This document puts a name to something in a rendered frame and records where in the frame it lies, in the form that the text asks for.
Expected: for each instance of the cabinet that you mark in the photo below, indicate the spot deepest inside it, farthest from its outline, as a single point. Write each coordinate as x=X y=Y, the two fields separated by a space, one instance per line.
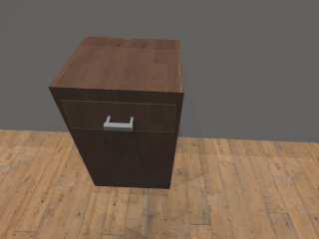
x=124 y=70

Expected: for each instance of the handle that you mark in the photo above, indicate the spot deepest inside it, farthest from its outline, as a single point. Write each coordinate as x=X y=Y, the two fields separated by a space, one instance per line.
x=118 y=126

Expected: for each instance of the drawer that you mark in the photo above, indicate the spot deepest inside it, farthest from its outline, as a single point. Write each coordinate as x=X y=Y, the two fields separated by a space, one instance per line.
x=93 y=114

